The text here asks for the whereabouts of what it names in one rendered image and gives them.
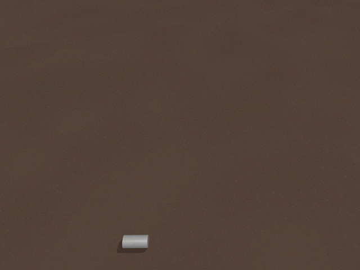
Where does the can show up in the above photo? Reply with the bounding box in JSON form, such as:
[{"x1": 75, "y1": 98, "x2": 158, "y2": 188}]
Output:
[{"x1": 122, "y1": 235, "x2": 149, "y2": 248}]

